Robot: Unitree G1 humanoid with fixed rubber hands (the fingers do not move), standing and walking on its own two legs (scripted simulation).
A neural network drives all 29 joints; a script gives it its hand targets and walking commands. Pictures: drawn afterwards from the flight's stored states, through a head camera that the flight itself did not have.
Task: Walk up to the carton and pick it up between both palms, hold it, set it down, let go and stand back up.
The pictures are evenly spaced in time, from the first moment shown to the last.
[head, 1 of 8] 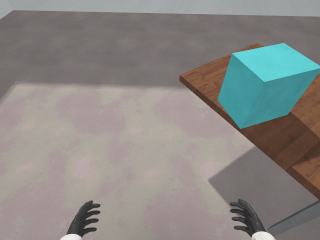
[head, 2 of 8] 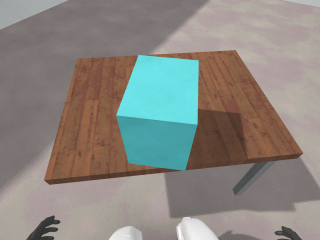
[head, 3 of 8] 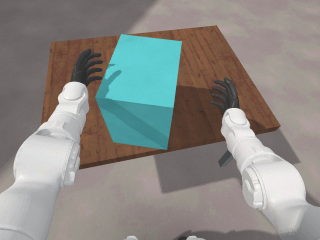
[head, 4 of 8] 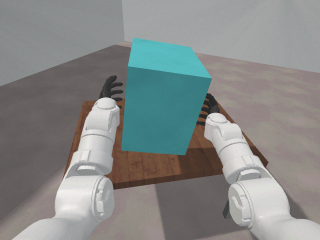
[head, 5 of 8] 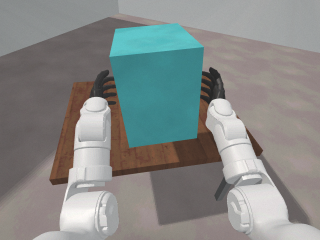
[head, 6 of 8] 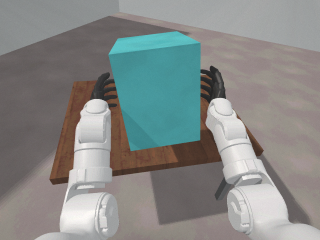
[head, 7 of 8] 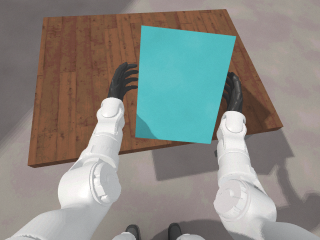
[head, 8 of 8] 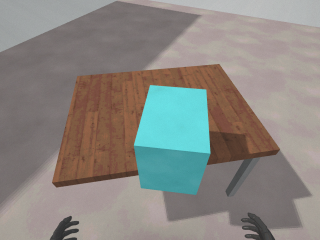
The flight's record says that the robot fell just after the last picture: no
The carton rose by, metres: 0.28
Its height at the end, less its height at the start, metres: +0.00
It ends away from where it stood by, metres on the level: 0.12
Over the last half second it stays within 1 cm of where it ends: yes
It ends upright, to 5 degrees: yes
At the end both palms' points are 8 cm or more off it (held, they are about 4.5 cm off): yes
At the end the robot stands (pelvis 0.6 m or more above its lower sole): yes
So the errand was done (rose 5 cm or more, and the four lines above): yes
